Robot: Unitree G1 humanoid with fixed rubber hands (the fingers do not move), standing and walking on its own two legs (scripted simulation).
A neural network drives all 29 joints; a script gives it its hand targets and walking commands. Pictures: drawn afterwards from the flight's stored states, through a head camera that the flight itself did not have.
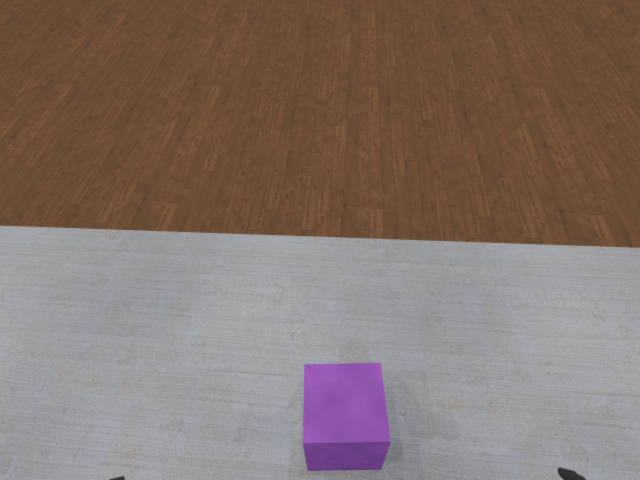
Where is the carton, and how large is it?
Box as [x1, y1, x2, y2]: [303, 363, 390, 470]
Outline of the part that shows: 304,364 303,446 307,469 380,469 390,441 380,363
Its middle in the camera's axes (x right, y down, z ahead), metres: +0.07 +0.51 +1.08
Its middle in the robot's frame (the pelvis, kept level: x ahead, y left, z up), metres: +0.45 -0.03 -0.66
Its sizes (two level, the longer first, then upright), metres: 0.210 0.200 0.250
